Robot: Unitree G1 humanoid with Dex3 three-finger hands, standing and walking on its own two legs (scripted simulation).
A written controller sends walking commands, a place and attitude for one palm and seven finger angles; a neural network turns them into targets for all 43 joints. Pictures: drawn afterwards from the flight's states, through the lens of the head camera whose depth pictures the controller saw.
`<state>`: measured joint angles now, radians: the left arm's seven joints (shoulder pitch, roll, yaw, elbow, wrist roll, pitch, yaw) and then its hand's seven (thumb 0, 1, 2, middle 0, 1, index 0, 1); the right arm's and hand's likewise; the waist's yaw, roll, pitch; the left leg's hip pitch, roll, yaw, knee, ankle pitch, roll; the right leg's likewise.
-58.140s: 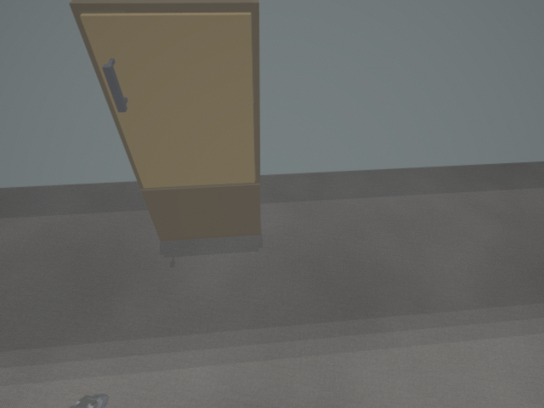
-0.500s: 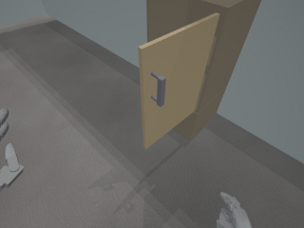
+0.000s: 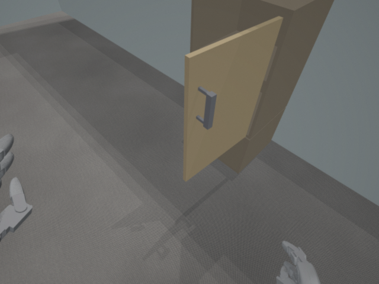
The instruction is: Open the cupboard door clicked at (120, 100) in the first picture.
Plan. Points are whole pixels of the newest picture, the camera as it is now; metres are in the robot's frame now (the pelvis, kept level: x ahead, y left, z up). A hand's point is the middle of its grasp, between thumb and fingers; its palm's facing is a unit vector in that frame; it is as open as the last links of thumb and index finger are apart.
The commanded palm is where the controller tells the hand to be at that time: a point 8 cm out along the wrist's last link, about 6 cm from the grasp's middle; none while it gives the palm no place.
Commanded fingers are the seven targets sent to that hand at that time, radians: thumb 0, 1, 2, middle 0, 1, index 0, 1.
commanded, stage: let the arm hang, fingers relaxed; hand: left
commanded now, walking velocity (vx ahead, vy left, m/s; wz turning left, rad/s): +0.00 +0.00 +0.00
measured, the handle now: (204, 108) +0.60 -0.01 +0.01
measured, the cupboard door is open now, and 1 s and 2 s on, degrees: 86 86 86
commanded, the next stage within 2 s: look to check the result in 1.16 s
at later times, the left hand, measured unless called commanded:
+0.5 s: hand out of the picture -0.03 +0.17 -0.19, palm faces +0.05 -0.98 -0.18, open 7.0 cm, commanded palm none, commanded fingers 0.00 0.90 0.90 -0.20 -0.30 -0.20 -0.30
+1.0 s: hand out of the picture -0.01 +0.15 -0.18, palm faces +0.06 -0.99 -0.15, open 7.4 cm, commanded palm none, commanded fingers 0.00 0.90 0.90 -0.20 -0.30 -0.20 -0.30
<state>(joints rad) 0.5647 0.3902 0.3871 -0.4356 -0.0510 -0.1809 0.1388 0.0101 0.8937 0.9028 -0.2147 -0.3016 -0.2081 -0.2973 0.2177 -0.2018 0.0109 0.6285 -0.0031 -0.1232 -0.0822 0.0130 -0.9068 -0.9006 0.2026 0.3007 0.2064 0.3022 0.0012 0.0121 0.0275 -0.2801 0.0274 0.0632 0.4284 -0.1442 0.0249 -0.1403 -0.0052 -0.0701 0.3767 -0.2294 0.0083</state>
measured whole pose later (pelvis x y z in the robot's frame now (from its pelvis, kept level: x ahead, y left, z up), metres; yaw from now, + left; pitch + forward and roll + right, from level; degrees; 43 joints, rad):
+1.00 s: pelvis +0.00 -0.01 +0.00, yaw +1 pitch -2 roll +0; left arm 0.29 0.11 0.00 1.13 0.01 0.00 0.03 0.00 0.91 0.90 -0.20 -0.30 -0.20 -0.29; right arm 0.28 -0.12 0.01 1.15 -0.03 0.02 -0.03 0.01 -0.92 -0.90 0.20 0.30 0.20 0.30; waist -0.01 0.00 0.04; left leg -0.26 0.00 0.05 0.45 -0.16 0.02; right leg -0.15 -0.04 -0.09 0.47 -0.29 0.00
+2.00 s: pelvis +0.04 -0.01 +0.00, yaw +1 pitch -1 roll +0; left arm 0.29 0.13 0.00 1.14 0.00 -0.01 0.03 0.00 0.91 0.90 -0.20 -0.30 -0.20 -0.29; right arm 0.24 -0.15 0.01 1.17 -0.02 0.00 -0.04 0.01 -0.92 -0.90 0.20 0.30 0.20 0.30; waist -0.01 -0.01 0.05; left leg -0.20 0.00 0.05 0.40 -0.19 0.01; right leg -0.07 -0.03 -0.09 0.39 -0.30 0.00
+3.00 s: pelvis +0.05 -0.03 +0.00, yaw +1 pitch -1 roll +1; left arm 0.30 0.14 0.00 1.14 0.00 -0.01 0.03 0.00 0.91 0.90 -0.20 -0.30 -0.20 -0.29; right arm 0.23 -0.15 0.01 1.17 -0.02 0.00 -0.04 0.01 -0.92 -0.90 0.20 0.30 0.20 0.30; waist 0.00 -0.01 0.05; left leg -0.17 0.02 0.04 0.40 -0.20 -0.01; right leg -0.04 -0.01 -0.09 0.37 -0.31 -0.02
